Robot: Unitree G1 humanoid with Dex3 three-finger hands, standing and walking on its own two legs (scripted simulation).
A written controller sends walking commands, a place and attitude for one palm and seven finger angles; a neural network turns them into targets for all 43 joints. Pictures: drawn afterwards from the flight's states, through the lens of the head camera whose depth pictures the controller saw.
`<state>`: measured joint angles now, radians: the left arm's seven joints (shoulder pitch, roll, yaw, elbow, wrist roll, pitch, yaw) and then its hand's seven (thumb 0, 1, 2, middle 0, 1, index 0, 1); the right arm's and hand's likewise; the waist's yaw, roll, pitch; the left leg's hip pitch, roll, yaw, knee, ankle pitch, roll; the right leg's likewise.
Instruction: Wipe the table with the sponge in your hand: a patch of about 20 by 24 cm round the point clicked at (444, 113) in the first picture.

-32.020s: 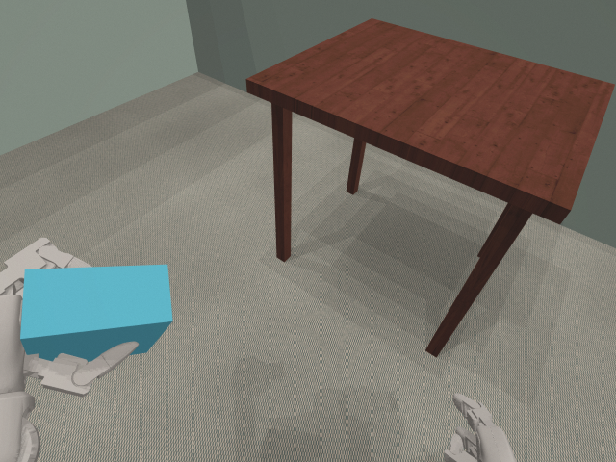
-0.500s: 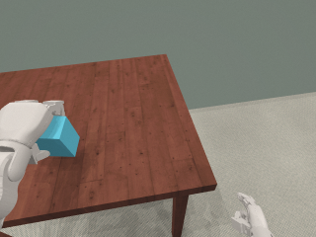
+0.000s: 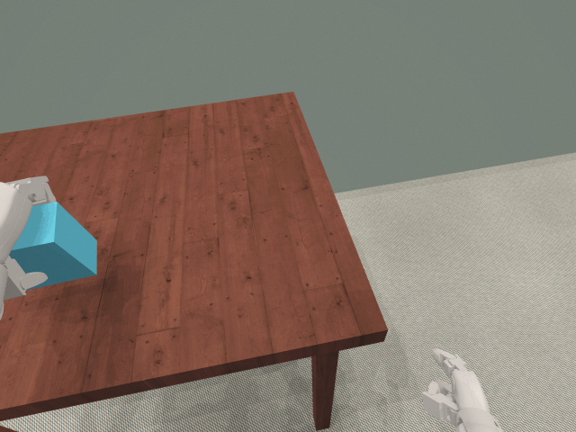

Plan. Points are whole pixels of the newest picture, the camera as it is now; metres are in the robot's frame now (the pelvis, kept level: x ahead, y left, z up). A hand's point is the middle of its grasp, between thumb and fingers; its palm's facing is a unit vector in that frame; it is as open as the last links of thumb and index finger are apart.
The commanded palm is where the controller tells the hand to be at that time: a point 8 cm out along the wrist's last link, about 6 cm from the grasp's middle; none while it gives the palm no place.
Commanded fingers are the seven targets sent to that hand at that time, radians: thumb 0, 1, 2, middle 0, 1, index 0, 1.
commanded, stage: move the sponge above the wiping area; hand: left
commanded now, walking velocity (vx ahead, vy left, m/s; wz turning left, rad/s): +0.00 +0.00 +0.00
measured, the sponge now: (26, 258) +0.23 +0.39 +0.13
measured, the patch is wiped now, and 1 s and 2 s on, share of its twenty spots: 0.10 0.10 0.10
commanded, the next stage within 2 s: lower the sponge onto the table in 1.50 s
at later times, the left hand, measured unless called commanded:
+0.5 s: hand out of the picture +0.20 +0.40 +0.17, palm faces +0.09 +0.02 -1.00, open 9.3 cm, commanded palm +0.18 +0.36 +0.20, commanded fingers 0.00 0.10 1.30 -1.20 -1.60 -1.20 -1.60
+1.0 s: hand (30, 298) +0.19 +0.37 +0.11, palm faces -0.14 -0.09 -0.99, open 9.3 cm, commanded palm +0.18 +0.35 +0.19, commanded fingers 0.00 0.10 1.30 -1.20 -1.60 -1.20 -1.60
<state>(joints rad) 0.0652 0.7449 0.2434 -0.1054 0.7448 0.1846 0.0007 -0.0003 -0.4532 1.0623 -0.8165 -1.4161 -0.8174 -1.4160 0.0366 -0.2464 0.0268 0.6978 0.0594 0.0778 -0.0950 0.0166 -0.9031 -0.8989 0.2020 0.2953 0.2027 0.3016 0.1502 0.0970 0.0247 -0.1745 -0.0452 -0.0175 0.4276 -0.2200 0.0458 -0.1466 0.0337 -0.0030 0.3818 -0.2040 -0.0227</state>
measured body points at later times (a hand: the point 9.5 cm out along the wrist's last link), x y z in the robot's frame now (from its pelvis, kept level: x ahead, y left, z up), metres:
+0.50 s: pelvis +0.00 +0.01 +0.00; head +0.01 -0.03 +0.45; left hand +0.19 +0.40 +0.22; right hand +0.23 -0.20 -0.10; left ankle +0.01 +0.09 -0.74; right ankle +0.00 -0.11 -0.74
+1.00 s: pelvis -0.01 +0.02 +0.00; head +0.01 -0.03 +0.45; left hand +0.19 +0.37 +0.17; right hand +0.23 -0.19 -0.10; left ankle +0.01 +0.09 -0.74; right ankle +0.00 -0.11 -0.74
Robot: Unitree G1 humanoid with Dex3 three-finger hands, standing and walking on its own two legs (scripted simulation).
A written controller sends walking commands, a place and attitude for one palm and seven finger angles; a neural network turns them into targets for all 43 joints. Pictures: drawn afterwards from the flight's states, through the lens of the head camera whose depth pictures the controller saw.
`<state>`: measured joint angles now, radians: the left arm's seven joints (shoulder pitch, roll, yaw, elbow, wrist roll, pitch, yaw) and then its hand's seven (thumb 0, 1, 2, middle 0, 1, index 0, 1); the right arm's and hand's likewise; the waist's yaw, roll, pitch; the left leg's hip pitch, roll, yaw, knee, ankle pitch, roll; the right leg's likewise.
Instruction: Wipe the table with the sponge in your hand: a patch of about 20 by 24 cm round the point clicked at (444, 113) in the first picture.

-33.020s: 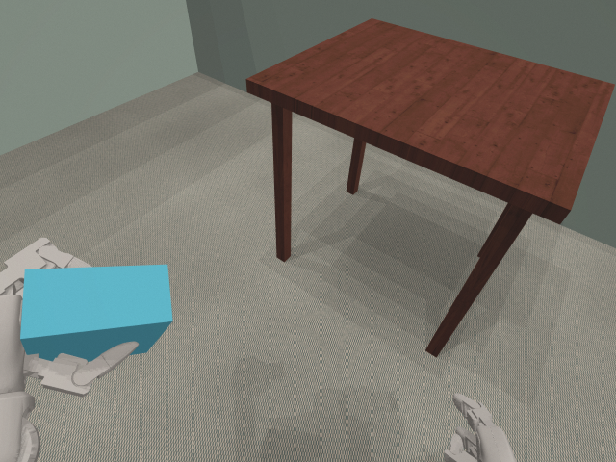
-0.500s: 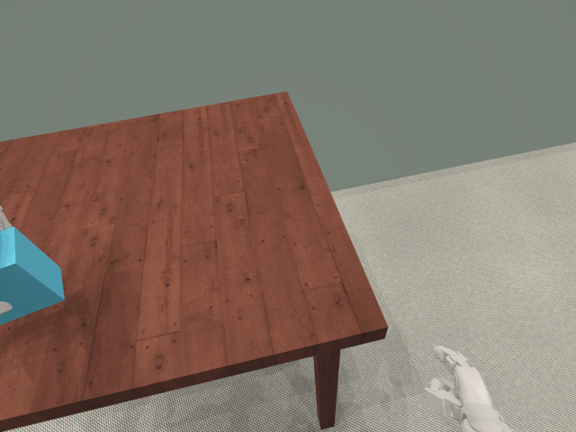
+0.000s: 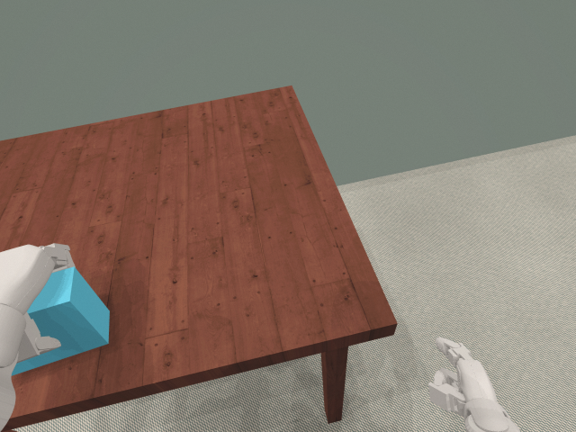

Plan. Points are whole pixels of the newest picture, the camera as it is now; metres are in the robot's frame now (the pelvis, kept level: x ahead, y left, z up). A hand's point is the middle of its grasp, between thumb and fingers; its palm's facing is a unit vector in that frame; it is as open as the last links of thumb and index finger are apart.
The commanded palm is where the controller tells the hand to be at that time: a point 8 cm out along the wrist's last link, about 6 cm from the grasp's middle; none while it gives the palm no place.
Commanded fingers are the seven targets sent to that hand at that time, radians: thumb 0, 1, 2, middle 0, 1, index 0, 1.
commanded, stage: move the sponge above the wiping area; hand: left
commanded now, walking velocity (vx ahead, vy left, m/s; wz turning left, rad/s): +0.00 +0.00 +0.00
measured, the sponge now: (41, 330) +0.18 +0.36 +0.07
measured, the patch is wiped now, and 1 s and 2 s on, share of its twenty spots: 0.10 0.10 0.10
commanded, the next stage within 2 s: lower the sponge onto the table in 0.50 s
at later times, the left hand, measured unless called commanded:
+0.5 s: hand (78, 319) +0.20 +0.30 +0.09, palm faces -0.21 -0.10 -0.97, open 9.3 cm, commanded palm +0.19 +0.33 +0.19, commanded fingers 0.00 0.10 1.30 -1.20 -1.60 -1.20 -1.60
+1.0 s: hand (86, 303) +0.21 +0.29 +0.11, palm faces -0.09 +0.01 -1.00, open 9.2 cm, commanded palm +0.19 +0.33 +0.19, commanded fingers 0.00 0.10 1.30 -1.20 -1.60 -1.20 -1.60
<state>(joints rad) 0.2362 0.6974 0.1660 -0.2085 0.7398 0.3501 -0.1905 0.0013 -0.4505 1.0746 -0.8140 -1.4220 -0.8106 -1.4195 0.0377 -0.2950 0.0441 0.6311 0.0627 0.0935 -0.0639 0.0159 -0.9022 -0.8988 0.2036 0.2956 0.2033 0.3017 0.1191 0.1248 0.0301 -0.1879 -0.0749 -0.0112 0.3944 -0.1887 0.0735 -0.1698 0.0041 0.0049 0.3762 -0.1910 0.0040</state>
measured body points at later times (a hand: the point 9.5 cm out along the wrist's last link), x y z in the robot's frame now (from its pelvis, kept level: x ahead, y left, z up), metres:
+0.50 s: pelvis +0.00 -0.01 +0.00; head +0.01 -0.05 +0.45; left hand +0.20 +0.30 +0.15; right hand +0.24 -0.23 -0.09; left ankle +0.01 +0.07 -0.74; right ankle +0.01 -0.13 -0.74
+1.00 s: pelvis +0.00 -0.01 +0.00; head +0.01 -0.04 +0.45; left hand +0.21 +0.28 +0.17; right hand +0.23 -0.23 -0.09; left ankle +0.01 +0.07 -0.74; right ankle +0.01 -0.13 -0.74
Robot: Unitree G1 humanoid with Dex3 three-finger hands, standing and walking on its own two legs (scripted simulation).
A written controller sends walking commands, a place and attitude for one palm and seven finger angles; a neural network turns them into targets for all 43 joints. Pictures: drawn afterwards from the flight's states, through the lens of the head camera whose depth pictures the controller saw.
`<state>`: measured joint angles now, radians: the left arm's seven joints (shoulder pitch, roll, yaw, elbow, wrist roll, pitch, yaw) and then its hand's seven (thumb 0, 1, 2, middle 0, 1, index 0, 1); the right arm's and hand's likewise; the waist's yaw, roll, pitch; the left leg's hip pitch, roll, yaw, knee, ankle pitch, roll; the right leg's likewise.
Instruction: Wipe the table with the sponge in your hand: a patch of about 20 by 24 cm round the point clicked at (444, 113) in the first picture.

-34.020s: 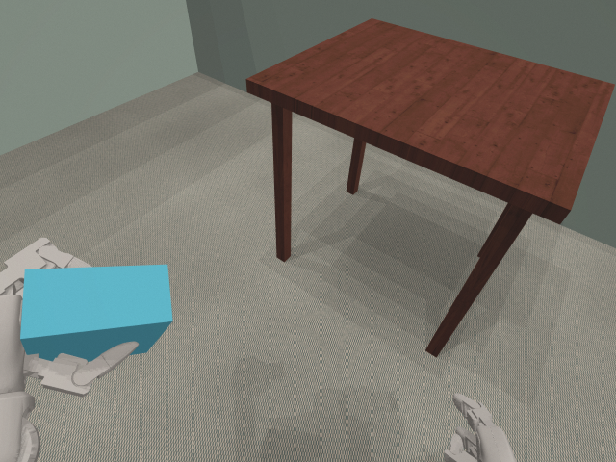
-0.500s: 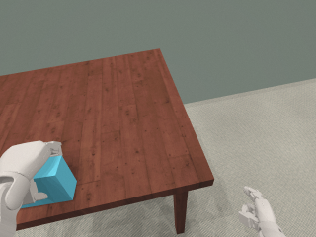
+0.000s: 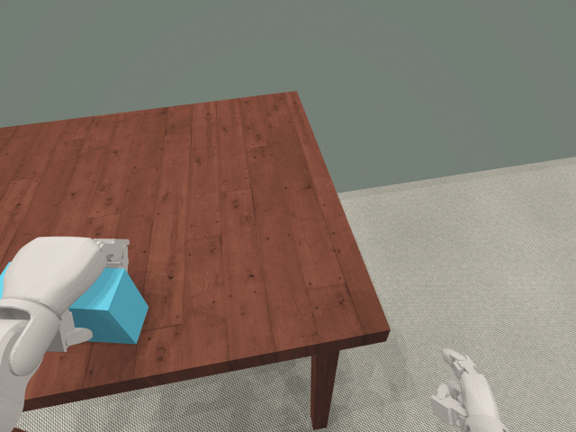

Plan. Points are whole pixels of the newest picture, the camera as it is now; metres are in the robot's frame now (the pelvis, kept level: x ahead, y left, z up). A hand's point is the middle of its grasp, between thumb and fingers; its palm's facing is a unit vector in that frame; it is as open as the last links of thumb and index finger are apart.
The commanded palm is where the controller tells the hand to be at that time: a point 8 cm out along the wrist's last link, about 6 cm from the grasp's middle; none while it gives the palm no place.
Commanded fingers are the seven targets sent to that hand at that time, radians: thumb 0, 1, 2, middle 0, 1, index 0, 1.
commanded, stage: lower the sponge onto the table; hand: left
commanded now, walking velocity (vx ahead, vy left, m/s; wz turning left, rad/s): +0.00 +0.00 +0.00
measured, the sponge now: (81, 310) +0.20 +0.32 +0.07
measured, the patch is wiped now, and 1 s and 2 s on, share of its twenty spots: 0.10 0.10 0.10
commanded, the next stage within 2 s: wipe forward along the first lane in 1.54 s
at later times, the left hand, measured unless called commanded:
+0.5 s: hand (61, 264) +0.23 +0.33 +0.13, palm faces +0.06 +0.03 -1.00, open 9.2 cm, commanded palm +0.19 +0.34 +0.17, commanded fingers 0.00 0.10 1.30 -1.20 -1.60 -1.20 -1.60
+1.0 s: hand (67, 286) +0.22 +0.34 +0.10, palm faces -0.05 -0.02 -1.00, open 9.3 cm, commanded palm +0.19 +0.34 +0.15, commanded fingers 0.00 0.10 1.30 -1.20 -1.60 -1.20 -1.60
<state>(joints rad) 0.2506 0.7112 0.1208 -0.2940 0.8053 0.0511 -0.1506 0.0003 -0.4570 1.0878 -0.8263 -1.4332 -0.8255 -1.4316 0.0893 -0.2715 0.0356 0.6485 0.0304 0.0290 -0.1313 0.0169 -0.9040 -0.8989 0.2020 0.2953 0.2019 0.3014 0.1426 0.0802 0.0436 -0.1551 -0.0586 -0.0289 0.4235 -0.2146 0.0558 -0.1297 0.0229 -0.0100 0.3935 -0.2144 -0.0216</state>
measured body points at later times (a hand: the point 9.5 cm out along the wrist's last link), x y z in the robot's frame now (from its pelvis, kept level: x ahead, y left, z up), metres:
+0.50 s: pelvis +0.00 +0.01 +0.00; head +0.01 -0.01 +0.45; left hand +0.22 +0.33 +0.19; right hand +0.23 -0.20 -0.10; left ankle +0.01 +0.08 -0.74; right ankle +0.00 -0.11 -0.74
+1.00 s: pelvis +0.01 +0.01 +0.00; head +0.03 -0.02 +0.45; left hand +0.22 +0.34 +0.15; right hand +0.23 -0.20 -0.10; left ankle +0.01 +0.08 -0.74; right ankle +0.00 -0.11 -0.74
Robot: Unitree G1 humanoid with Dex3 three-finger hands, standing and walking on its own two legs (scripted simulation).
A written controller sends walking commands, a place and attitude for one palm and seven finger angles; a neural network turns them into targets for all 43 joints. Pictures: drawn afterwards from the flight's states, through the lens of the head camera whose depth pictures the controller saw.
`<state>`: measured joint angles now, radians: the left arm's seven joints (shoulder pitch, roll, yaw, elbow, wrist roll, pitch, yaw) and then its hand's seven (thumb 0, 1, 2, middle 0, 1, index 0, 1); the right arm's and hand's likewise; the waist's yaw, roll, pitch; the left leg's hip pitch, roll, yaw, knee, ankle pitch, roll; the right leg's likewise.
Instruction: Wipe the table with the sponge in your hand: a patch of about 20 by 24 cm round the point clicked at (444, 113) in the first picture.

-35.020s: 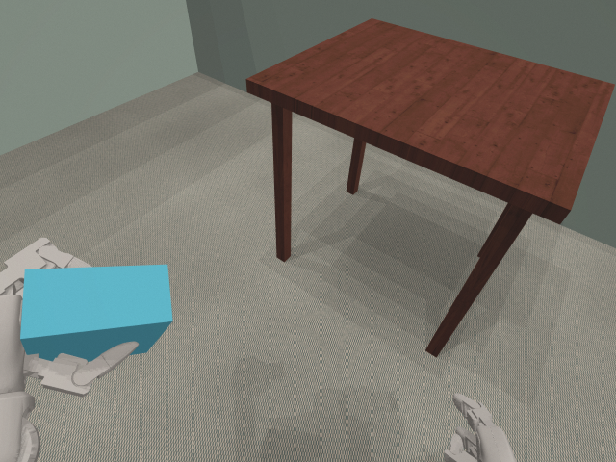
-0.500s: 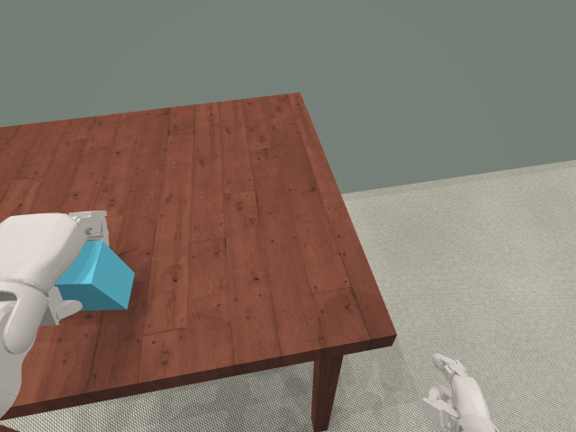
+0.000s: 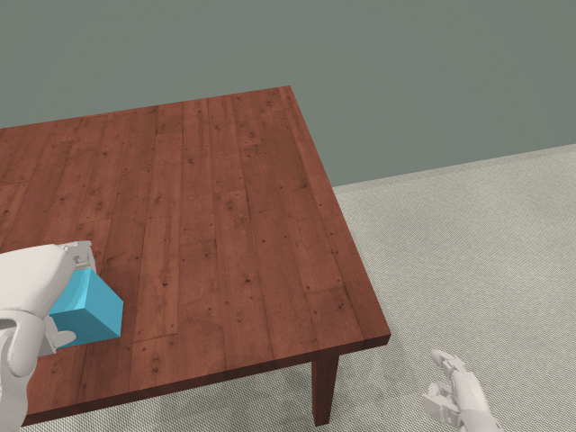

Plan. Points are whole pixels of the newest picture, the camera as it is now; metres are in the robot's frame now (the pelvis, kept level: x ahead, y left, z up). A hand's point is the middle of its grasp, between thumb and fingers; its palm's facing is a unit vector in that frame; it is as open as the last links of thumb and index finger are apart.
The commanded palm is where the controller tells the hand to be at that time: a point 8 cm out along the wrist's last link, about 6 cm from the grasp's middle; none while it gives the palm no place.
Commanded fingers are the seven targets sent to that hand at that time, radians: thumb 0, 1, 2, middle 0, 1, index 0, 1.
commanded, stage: lower the sponge onto the table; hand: left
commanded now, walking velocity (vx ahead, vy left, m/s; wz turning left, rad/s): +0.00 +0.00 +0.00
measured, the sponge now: (57, 319) +0.20 +0.36 +0.05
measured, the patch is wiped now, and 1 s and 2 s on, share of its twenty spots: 0.10 0.10 0.20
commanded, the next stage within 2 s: wipe forward along the first lane in 0.54 s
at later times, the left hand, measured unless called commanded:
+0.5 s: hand (58, 305) +0.20 +0.33 +0.09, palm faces -0.04 -0.02 -1.00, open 9.3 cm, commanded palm +0.18 +0.34 +0.13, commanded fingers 0.00 0.10 1.30 -1.20 -1.60 -1.20 -1.60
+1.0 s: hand (56, 289) +0.23 +0.35 +0.09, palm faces -0.09 -0.01 -1.00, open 9.4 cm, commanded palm +0.21 +0.35 +0.10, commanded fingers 0.00 0.10 1.30 -1.20 -1.60 -1.20 -1.60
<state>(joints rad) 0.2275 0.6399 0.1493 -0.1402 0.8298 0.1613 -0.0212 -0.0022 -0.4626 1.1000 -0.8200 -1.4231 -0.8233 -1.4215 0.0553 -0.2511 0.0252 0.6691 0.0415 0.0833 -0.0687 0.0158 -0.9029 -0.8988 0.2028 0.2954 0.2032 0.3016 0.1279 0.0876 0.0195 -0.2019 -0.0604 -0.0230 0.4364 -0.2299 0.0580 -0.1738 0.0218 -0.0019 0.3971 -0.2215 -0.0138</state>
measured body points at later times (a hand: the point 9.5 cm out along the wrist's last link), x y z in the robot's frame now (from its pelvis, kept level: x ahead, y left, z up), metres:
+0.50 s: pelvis +0.00 -0.01 +0.00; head +0.02 -0.04 +0.45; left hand +0.20 +0.33 +0.15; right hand +0.21 -0.24 -0.11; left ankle +0.00 +0.08 -0.74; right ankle -0.01 -0.12 -0.74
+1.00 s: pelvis -0.01 -0.02 -0.01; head +0.01 -0.05 +0.44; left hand +0.23 +0.35 +0.14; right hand +0.18 -0.25 -0.13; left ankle +0.00 +0.08 -0.74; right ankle -0.01 -0.12 -0.74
